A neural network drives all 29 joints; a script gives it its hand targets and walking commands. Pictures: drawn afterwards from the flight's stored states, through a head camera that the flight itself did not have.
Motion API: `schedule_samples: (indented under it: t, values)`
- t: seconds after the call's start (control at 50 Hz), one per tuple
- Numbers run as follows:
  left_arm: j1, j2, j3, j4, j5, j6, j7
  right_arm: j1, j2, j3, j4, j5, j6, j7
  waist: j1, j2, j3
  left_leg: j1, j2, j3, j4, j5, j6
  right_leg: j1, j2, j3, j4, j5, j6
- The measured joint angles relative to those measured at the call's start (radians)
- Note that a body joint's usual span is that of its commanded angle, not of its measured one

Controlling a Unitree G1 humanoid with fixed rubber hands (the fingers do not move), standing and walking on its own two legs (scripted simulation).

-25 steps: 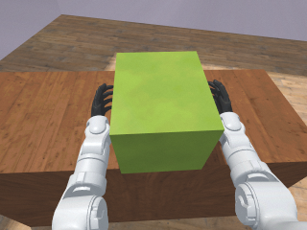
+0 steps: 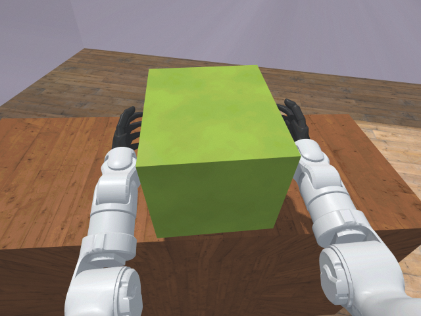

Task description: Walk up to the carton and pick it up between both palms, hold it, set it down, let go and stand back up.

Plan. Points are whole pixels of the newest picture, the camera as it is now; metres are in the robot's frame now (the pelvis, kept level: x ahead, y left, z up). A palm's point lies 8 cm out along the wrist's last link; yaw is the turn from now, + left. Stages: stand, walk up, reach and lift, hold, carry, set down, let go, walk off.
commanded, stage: reach and lift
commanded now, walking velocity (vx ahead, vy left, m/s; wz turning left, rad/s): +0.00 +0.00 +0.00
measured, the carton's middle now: (209, 147) +0.42 +0.01 +0.12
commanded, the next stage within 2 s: hold in 1.44 s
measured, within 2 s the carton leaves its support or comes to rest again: neither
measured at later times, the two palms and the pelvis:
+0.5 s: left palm (115, 135) +0.37 +0.18 +0.19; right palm (302, 131) +0.37 -0.15 +0.21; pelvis +0.00 +0.02 +0.00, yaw -1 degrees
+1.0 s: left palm (116, 123) +0.38 +0.18 +0.21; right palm (306, 118) +0.38 -0.15 +0.23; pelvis +0.00 +0.02 +0.00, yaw -1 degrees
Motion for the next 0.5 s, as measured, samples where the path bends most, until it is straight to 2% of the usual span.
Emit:
schedule_samples:
  t: [0.16,0.5]
  values:
    - [0.022,0.001,-0.008,-0.077,0.003,0.078,-0.004,0.023,0.001,0.018,-0.048,0.03,0.044,-0.012,-0.018,-0.003,0.012,0.037,-0.006,0.0,0.023,-0.021,0.008,0.045,-0.005,0.003,0.006,-0.012,0.009]
    - [-0.016,0.018,-0.008,-0.127,0.009,0.207,-0.02,-0.023,-0.027,0.057,-0.098,0.101,0.171,-0.053,-0.037,0.01,-0.018,0.035,-0.014,0.013,0.034,-0.024,0.025,0.046,-0.011,0.025,-0.002,0.001,0.025]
